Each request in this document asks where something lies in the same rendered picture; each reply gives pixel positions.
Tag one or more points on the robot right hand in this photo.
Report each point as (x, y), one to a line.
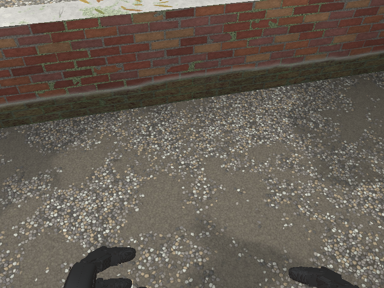
(319, 277)

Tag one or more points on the robot left hand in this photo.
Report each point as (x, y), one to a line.
(83, 274)

